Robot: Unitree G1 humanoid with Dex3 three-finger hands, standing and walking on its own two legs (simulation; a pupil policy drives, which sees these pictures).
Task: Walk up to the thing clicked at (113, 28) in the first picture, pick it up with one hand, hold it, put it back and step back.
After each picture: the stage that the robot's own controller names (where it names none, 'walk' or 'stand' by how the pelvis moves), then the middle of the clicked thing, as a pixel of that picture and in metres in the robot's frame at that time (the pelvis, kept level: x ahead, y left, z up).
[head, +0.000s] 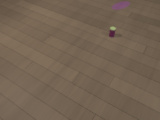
stand; (112, 32) +1.54 -0.36 -0.72
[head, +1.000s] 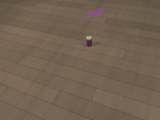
walk; (89, 41) +1.44 +0.03 -0.69
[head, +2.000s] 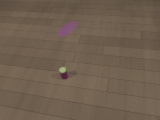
walk; (63, 73) +0.92 +0.26 -0.71
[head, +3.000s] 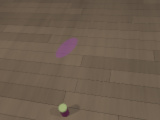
walk; (64, 110) +0.54 +0.25 -0.72
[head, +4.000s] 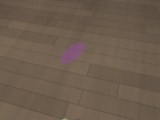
stand; out of the picture +0.40 +0.19 -0.70
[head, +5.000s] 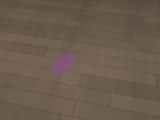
stand; out of the picture +0.36 +0.18 -0.72
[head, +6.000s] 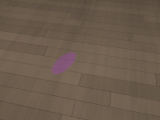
stand; out of the picture +0.35 +0.18 -0.72
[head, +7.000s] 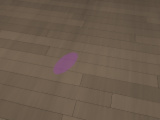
stand; out of the picture +0.35 +0.18 -0.72
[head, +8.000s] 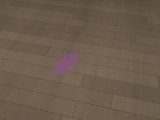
stand; out of the picture +0.35 +0.18 -0.73
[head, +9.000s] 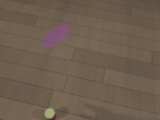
go down; (50, 115) +0.38 +0.18 -0.66
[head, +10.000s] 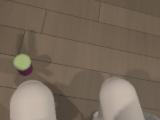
go down; (23, 65) +0.42 +0.23 -0.29
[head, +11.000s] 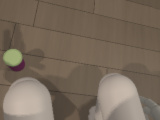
close in; (15, 61) +0.42 +0.24 -0.27
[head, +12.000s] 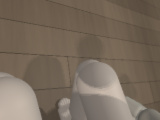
close; out of the picture +0.41 +0.26 -0.22
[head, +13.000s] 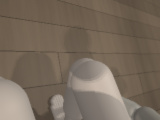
close; out of the picture +0.41 +0.28 -0.22
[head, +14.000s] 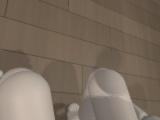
lift; out of the picture +0.34 +0.26 -0.18
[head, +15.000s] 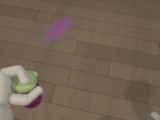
lift; (28, 90) +0.32 +0.18 +0.01
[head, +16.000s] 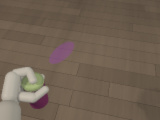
hold; (36, 91) +0.33 +0.17 +0.00
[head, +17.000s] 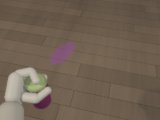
hold; (38, 91) +0.32 +0.16 +0.00
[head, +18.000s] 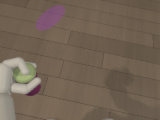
crouch; (28, 80) +0.36 +0.18 -0.06
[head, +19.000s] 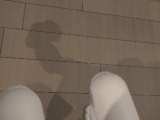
lower; out of the picture +0.48 +0.27 -0.09
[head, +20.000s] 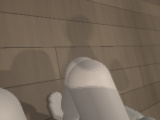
lower; out of the picture +0.43 +0.29 -0.22
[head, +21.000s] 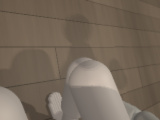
lower; out of the picture +0.43 +0.29 -0.23
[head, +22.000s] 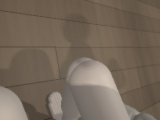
lower; out of the picture +0.43 +0.29 -0.23
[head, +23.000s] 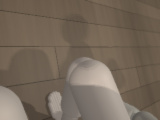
lower; out of the picture +0.43 +0.29 -0.23
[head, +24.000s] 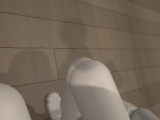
open; out of the picture +0.42 +0.27 -0.23
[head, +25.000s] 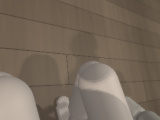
stand; out of the picture +0.42 +0.25 -0.24
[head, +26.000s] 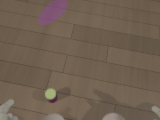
stand; (51, 95) +0.41 +0.18 -0.54
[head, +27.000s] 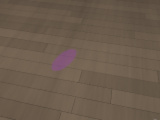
stand; out of the picture +0.39 +0.16 -0.66
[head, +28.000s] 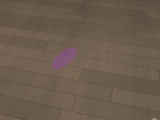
stand; out of the picture +0.39 +0.16 -0.67
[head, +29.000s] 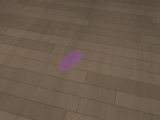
stand; out of the picture +0.40 +0.15 -0.72
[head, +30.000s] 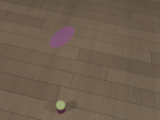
walk; (60, 107) +0.46 +0.11 -0.71
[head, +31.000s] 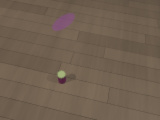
walk; (61, 77) +0.72 +0.16 -0.71
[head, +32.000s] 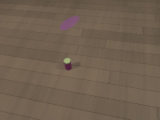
stand; (67, 64) +1.01 +0.23 -0.71
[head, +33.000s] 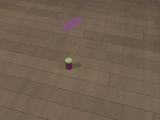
stand; (68, 63) +1.03 +0.15 -0.72
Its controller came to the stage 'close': yes
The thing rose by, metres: 0.70
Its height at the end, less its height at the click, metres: +0.00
